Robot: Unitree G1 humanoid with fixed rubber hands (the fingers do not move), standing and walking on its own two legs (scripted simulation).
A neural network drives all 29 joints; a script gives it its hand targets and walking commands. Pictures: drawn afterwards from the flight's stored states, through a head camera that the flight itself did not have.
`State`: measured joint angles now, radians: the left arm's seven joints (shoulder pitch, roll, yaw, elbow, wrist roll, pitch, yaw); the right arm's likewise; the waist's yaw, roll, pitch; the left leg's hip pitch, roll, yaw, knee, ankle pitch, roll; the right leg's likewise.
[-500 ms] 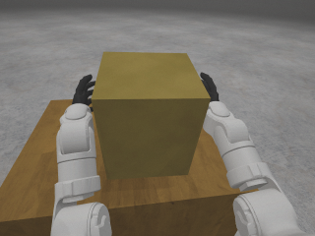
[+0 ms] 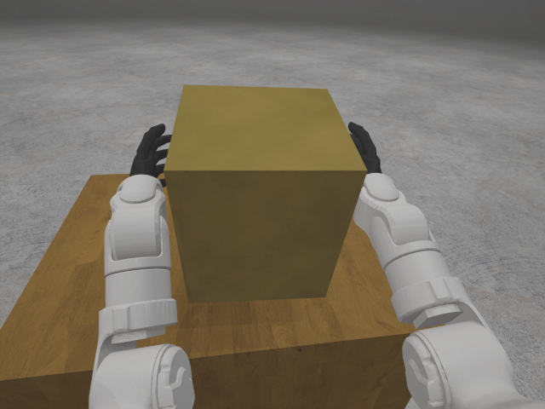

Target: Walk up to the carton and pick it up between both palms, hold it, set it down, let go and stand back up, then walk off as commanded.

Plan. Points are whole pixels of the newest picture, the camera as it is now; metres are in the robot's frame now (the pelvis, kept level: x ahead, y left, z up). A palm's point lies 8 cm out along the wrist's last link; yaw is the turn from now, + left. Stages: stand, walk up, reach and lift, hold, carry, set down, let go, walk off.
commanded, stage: set down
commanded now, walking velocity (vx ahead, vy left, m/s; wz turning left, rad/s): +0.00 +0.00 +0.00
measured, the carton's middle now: (257, 196) +0.38 +0.02 +0.20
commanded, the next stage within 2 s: none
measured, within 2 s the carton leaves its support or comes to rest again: neither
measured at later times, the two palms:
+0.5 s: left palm (151, 210) +0.37 +0.17 +0.18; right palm (349, 194) +0.39 -0.13 +0.19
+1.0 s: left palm (153, 221) +0.36 +0.17 +0.17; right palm (347, 196) +0.40 -0.13 +0.18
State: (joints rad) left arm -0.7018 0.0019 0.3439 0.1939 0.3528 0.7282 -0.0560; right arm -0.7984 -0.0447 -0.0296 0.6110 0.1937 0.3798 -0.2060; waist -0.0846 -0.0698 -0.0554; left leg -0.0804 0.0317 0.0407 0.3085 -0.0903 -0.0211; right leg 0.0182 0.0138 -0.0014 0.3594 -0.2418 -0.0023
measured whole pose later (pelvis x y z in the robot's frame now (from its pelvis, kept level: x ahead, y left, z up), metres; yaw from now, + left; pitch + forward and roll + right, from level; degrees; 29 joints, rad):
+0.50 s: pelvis +0.03 -0.02 +0.00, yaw +0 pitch -8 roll +2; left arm -0.52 -0.03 0.34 0.13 0.38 0.61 -0.10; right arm -0.66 0.00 0.01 0.63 0.15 0.11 -0.19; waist -0.02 -0.07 0.00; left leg -0.01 0.03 0.04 0.26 -0.10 -0.03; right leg 0.06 0.01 0.00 0.36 -0.28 0.00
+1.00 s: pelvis +0.02 -0.01 +0.00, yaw +0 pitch -8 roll +1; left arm -0.56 -0.07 0.34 0.28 0.42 0.51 -0.05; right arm -0.72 0.00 -0.12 0.80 0.00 0.00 -0.09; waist 0.01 -0.07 0.02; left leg -0.02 0.03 0.04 0.26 -0.09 -0.03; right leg 0.06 0.01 0.00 0.36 -0.27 -0.01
